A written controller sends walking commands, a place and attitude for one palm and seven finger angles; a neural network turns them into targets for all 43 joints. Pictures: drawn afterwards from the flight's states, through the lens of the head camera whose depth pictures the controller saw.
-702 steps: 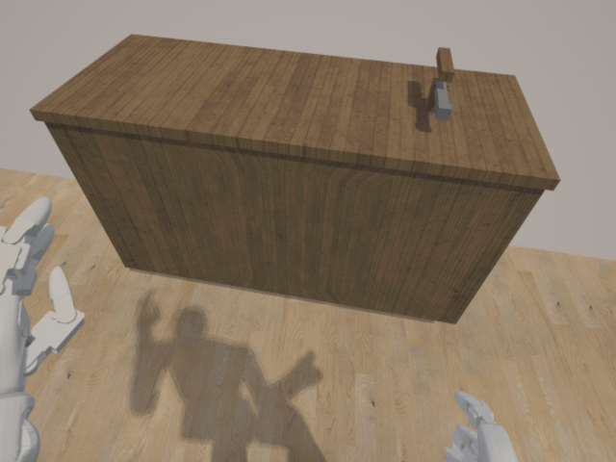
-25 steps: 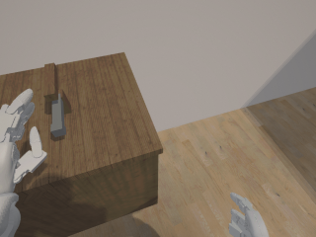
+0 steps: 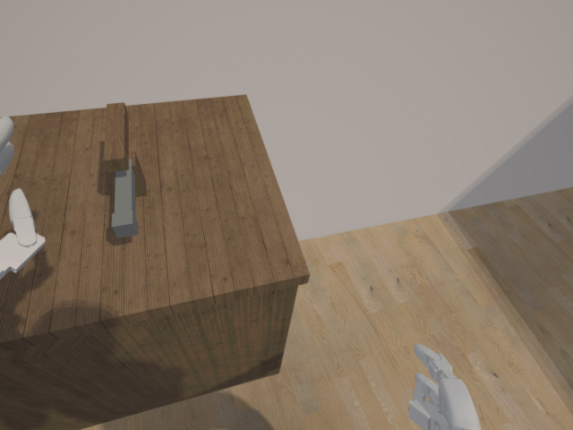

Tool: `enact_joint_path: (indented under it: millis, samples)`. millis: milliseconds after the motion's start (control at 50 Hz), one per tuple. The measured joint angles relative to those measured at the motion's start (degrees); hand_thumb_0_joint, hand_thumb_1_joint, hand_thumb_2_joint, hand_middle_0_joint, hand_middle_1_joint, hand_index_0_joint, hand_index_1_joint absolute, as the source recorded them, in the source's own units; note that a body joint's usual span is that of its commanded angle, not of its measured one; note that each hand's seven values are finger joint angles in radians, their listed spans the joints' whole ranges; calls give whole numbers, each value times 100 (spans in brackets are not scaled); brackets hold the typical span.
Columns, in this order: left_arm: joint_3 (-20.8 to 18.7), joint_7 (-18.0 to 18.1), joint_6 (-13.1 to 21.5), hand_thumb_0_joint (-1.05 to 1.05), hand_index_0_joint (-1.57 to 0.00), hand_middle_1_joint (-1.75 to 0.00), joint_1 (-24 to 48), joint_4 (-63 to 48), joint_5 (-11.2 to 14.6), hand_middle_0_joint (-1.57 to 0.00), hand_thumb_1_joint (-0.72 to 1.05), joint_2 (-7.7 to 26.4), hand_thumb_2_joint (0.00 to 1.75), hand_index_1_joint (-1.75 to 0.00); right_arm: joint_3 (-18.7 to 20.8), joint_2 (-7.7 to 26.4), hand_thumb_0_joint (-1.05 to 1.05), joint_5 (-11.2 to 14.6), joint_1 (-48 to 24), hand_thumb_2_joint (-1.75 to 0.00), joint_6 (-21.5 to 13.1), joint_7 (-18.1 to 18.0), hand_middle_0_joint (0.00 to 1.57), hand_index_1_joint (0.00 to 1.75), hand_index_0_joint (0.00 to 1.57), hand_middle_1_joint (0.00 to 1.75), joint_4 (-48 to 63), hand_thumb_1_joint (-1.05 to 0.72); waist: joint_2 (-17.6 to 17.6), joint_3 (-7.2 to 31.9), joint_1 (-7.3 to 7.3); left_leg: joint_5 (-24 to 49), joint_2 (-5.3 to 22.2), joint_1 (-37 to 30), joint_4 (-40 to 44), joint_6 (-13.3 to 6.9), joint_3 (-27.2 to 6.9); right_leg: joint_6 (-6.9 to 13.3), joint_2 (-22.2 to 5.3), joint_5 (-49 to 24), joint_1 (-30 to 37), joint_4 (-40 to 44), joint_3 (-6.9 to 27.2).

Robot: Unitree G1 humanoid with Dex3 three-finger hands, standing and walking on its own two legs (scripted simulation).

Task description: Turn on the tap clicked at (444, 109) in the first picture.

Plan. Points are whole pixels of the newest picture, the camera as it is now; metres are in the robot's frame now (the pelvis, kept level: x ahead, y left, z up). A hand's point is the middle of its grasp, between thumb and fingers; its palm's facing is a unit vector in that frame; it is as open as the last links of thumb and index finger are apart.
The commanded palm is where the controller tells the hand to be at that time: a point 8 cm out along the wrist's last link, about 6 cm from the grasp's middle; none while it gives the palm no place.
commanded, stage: come to a stop and stand still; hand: left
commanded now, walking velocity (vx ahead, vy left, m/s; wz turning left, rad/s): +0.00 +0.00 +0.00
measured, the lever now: (125, 224) +0.36 +0.28 +0.05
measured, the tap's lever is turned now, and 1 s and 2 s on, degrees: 0 0 0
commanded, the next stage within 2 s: look again from close up in 0.56 s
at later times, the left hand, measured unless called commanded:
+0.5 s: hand (32, 266) +0.22 +0.27 +0.17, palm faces +0.41 -0.87 -0.29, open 7.4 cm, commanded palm +0.16 +0.31 +0.18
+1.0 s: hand (48, 284) +0.21 +0.26 +0.16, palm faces +0.41 -0.84 -0.34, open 7.4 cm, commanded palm +0.15 +0.29 +0.18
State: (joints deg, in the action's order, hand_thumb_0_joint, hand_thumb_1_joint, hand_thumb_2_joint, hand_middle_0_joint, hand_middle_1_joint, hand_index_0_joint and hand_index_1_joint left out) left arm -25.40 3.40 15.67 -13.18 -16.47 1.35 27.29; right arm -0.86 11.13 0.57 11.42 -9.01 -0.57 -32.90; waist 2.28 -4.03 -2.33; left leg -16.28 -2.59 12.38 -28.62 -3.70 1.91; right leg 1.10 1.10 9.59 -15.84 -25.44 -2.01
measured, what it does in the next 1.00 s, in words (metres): stands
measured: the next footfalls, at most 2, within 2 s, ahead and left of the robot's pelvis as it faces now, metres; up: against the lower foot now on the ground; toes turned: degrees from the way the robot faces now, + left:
none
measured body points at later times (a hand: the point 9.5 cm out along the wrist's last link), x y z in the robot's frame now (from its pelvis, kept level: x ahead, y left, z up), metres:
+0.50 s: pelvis +0.00 +0.03 +0.00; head +0.02 +0.06 +0.45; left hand +0.19 +0.32 +0.19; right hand +0.19 -0.18 -0.07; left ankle -0.01 +0.07 -0.74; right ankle +0.04 -0.11 -0.74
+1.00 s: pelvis -0.01 +0.01 +0.00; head +0.01 +0.03 +0.45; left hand +0.18 +0.30 +0.18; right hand +0.17 -0.21 -0.07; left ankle -0.01 +0.07 -0.74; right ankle +0.04 -0.11 -0.74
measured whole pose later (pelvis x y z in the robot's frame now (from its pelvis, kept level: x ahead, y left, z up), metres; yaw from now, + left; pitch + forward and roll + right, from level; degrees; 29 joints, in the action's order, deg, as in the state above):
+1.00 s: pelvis -0.01 +0.01 +0.00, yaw +1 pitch -2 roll -1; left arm -19.5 6.4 13.9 -22.8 -24.0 1.5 19.5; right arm -0.7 11.0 0.5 12.7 -6.5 -1.7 -33.3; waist 1.2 -3.6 -1.5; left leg -15.0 -3.4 9.7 -26.8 -4.4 1.2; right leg 0.2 0.3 8.4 -12.5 -23.0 -2.7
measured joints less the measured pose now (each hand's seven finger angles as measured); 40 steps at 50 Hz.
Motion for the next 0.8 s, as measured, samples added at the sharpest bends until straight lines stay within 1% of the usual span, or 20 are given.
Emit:
enact_joint_path:
  millis: [40, 60, 100, 140, 160, 200, 240, 280, 340, 380, 440, 480, 540, 600, 680, 800]
  samples:
    - [-60, 115, -51, 1, -22, -30, -80, -156, 122, -21, 89, -197, 90, -30, -4, -2, 1, 8, -21, -90, -43, 79, 20, 30, 20, 30, 91, -91, -60, -51, 58, 15, -47, -13, 20, -54, 45, -58, -45, -9, -9, -16, 47]
    - [15, 152, -51, 1, -21, -30, -223, -331, 154, -21, 89, -335, 90, -30, 7, 8, 1, 10, -12, -90, -65, 118, 20, 30, 20, 30, 124, -91, -109, -55, 82, 10, -75, -20, 22, -92, 66, -96, -71, -2, -11, -28, 70]
    - [297, 162, -9, 1, -21, -30, -618, -737, 160, -21, 89, -583, 90, -30, 27, 18, 1, 16, 16, -90, -83, 170, 20, 30, 20, 30, 141, -91, -185, -40, 120, -6, -141, -47, 33, -162, 106, -168, -133, 37, -17, -81, 116]
    - [589, 114, 59, 1, -21, -30, -998, -1035, 124, -21, 89, -688, 90, -30, 29, -11, 1, 14, 59, -90, -50, 172, 20, 30, 20, 30, 112, -91, -202, -1, 141, -22, -204, -73, 42, -204, 117, -225, -195, 93, -18, -141, 134]
    - [678, 85, 88, 1, -21, -30, -1138, -1105, 110, -21, 89, -678, 90, -30, 20, -42, 1, 15, 83, -90, -20, 156, 20, 30, 20, 30, 84, -91, -182, 20, 142, -26, -231, -90, 51, -212, 114, -245, -222, 119, -13, -166, 135]
    - [678, 48, 104, 1, -21, -30, -1270, -1104, 86, -21, 89, -547, 90, -30, -11, -120, 1, 16, 125, -90, 60, 96, 20, 30, 20, 30, 25, -91, -93, 41, 121, -22, -280, -133, 80, -212, 98, -261, -273, 168, 1, -222, 126]
    - [543, 55, 83, 1, -22, -30, -1196, -944, 88, -22, 89, -392, 90, -30, -34, -183, 1, 16, 170, -90, 133, 35, 20, 30, 20, 30, -12, -91, -8, 47, 79, -12, -312, -159, 86, -218, 57, -254, -307, 202, 27, -252, 86]
    - [377, 96, 13, 1, -22, -30, -996, -757, 105, -22, 88, -320, 90, -30, -50, -208, 1, 18, 192, -90, 168, 1, 20, 30, 20, 30, -38, -91, 50, 27, 16, -8, -325, -183, 79, -231, 25, -232, -322, 216, 60, -264, 54]
    - [255, 191, -78, 1, -22, -30, -667, -633, 120, -22, 89, -424, 90, -30, -53, -182, 1, 4, 178, -90, 156, 11, 20, 30, 20, 30, -65, -91, 80, -17, -59, -9, -329, -213, 54, -241, -4, -186, -327, 221, 113, -262, 21]
    - [309, 245, -105, 1, -21, -30, -552, -719, 114, -21, 89, -591, 90, -30, -40, -144, 1, 1, 143, -90, 127, 47, 20, 30, 20, 30, -71, -91, 77, -40, -87, -11, -324, -242, 47, -237, -3, -157, -321, 212, 151, -247, 20]
    - [534, 272, -76, 1, -21, -30, -558, -925, 68, -21, 89, -821, 90, -30, -15, -92, 1, -12, 69, -90, 118, 92, 20, 30, 20, 30, -46, -91, 38, -32, -63, -25, -304, -263, 23, -229, 7, -148, -300, 193, 195, -213, 26]
    - [657, 256, -42, 1, -21, -30, -642, -1005, 32, -21, 89, -865, 90, -30, -4, -77, 1, -13, 15, -90, 143, 97, 20, 30, 20, 30, -20, -91, -2, -6, -9, -43, -271, -254, -9, -197, 1, -207, -272, 139, 237, -132, 17]
    - [672, 228, -12, 1, -21, -30, -777, -971, 19, -21, 89, -765, 90, -30, 3, -93, 1, -5, -38, -90, 220, 67, 20, 30, 20, 30, 39, -91, -24, 35, 81, -45, -224, -232, -19, -133, -12, -246, -229, 67, 268, -24, 0]
    - [547, 223, -37, 1, -21, -30, -869, -851, 32, -21, 89, -637, 90, -30, 10, -100, 1, 9, -29, -90, 274, 19, 20, 30, 20, 30, 103, -91, -18, 38, 118, -12, -195, -224, 18, -137, -15, -231, -199, 20, 266, 34, -5]
    - [434, 252, -103, 1, -21, -30, -936, -795, 60, -21, 89, -626, 90, -30, 26, -56, 1, 14, 48, -90, 287, -25, 20, 30, 20, 30, 112, -91, -24, -4, 95, 35, -171, -221, 62, -145, -35, -205, -175, -27, 276, 97, -28]
    - [566, 289, -108, 1, -21, -30, -970, -983, 37, -21, 89, -795, 90, -30, 39, 19, 1, 0, 131, -90, 267, -54, 20, 30, 20, 30, -16, -91, -51, -49, 31, 76, -146, -253, 100, -110, -76, -165, -153, -60, 324, 150, -70]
